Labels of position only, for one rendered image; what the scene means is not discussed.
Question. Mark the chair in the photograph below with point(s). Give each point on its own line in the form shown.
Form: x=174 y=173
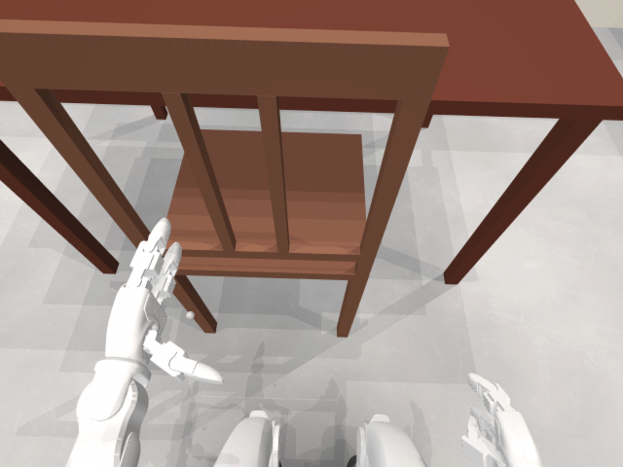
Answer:
x=246 y=203

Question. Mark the robot left shin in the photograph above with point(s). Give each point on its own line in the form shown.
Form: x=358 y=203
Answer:
x=258 y=414

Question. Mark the left robot hand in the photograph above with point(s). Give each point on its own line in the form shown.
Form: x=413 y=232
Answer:
x=139 y=304

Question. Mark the table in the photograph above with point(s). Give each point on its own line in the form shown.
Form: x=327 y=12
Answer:
x=507 y=58

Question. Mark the robot left forearm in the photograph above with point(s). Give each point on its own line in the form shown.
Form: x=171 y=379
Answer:
x=110 y=412

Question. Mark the right robot hand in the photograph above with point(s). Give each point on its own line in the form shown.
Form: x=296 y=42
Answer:
x=509 y=441

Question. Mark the robot shin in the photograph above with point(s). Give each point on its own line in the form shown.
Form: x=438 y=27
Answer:
x=258 y=414
x=379 y=417

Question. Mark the robot right shin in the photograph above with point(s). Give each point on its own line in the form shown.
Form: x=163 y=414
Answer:
x=379 y=417

